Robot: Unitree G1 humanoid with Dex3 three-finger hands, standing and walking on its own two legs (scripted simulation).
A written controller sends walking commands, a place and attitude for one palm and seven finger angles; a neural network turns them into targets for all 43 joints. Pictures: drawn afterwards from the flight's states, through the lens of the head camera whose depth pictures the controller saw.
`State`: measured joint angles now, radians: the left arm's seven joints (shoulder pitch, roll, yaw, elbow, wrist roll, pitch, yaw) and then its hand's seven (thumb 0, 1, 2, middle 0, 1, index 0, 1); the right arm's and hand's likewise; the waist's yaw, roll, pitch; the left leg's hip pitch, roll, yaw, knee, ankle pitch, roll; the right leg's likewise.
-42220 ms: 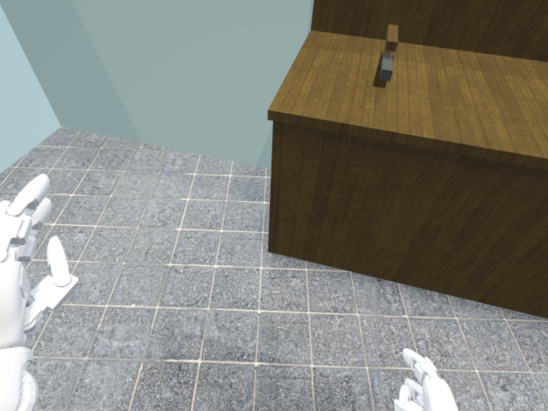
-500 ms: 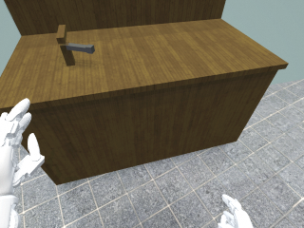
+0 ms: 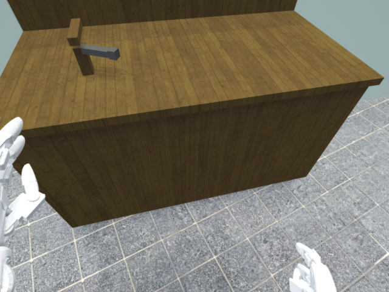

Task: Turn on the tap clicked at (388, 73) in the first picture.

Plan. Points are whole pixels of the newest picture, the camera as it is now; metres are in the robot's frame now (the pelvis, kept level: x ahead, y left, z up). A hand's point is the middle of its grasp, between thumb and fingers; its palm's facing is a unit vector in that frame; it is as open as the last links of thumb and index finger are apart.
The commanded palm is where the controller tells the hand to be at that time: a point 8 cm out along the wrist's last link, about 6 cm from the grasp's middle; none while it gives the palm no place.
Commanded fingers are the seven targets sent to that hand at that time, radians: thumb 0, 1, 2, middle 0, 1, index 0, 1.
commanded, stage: take the last steps up to it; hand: left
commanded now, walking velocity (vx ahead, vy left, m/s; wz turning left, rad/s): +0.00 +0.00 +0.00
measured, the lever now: (113, 53) +0.75 +0.30 +0.10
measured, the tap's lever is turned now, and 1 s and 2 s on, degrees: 62 62 62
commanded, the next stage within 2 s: come to a stop and stand still in 1.02 s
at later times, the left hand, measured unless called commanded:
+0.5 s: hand (66, 148) +0.31 +0.25 +0.16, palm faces +0.37 -0.85 -0.37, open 7.4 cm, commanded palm +0.24 +0.29 +0.18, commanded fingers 0.00 0.90 0.90 -0.20 -0.30 -0.20 -0.30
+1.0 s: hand (87, 98) +0.44 +0.25 +0.16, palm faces +0.35 -0.83 -0.43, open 7.4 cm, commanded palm +0.37 +0.29 +0.18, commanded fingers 0.00 0.90 0.90 -0.20 -0.30 -0.20 -0.30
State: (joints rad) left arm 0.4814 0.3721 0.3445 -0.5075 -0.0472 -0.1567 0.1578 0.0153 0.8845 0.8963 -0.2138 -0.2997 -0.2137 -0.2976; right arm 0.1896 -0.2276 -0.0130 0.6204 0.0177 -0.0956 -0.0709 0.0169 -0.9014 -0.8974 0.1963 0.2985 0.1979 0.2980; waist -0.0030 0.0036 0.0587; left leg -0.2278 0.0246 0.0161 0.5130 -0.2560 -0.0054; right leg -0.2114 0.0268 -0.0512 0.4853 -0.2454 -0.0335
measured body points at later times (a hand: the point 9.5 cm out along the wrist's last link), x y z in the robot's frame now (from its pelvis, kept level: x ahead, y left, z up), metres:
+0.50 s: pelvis +0.07 +0.02 -0.01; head +0.07 +0.02 +0.44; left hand +0.28 +0.29 +0.18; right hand +0.21 -0.21 -0.10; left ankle +0.01 +0.12 -0.74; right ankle +0.08 -0.08 -0.73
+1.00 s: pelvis +0.19 +0.02 -0.01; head +0.22 +0.02 +0.44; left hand +0.42 +0.30 +0.19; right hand +0.37 -0.20 -0.09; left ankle +0.23 +0.16 -0.74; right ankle +0.19 -0.07 -0.72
